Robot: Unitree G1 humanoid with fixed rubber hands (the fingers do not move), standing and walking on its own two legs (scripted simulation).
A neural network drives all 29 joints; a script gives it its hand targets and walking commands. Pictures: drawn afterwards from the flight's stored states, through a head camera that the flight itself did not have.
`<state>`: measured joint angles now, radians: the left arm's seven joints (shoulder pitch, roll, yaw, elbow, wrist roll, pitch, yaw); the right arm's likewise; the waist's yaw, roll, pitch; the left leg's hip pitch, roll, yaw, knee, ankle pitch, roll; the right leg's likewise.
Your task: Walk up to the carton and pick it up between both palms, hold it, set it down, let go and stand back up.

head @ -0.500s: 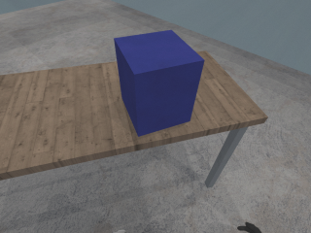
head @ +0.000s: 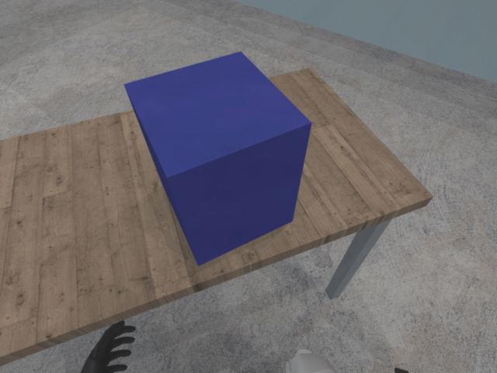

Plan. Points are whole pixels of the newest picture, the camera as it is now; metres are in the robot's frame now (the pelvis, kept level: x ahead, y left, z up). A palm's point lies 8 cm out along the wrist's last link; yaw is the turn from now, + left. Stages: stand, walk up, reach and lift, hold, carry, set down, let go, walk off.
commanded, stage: walk up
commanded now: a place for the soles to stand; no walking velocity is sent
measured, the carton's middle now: (218, 161) +0.46 +0.04 +0.08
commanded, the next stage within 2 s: none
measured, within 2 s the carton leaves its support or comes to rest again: neither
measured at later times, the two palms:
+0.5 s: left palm out of the picture +0.12 +0.28 -0.08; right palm out of the picture +0.13 -0.24 -0.08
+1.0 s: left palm out of the picture +0.14 +0.19 -0.09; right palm out of the picture +0.04 -0.37 -0.09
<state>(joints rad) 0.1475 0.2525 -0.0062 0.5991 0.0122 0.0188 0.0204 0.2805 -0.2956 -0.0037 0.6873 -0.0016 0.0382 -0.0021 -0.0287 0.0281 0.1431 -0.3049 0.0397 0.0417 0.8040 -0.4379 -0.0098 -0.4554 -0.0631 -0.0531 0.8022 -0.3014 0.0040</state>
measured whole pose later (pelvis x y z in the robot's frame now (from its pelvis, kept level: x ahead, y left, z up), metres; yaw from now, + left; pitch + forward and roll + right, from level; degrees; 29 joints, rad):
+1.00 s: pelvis -0.01 -0.08 +0.00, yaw +7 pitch -3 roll +2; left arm 0.09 0.33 0.03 0.59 0.05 0.09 -0.04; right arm 0.42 -0.30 -0.06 0.66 -0.06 0.00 -0.07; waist -0.04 -0.08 0.19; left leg -0.32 0.06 -0.11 0.74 -0.38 -0.09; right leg -0.44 -0.08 0.02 0.89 -0.42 0.01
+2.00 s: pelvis +0.00 -0.17 +0.02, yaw +29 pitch -4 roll +0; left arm 0.43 0.24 0.02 0.70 0.01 0.01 0.01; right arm 0.29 -0.27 -0.04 0.77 -0.03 0.02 0.03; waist 0.01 0.04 0.04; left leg -0.31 0.02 0.00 0.67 -0.29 -0.01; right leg -0.27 -0.03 -0.09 0.70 -0.37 -0.02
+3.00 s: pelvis +0.02 -0.11 +0.01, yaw +17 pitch -2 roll +0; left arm 0.31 0.26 0.03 0.63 0.01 0.01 0.02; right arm 0.23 -0.29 0.00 0.67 -0.02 0.04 0.02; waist -0.01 0.01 0.10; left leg -0.26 0.05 0.22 0.72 -0.44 0.05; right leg -0.32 0.00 0.13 0.77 -0.40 0.03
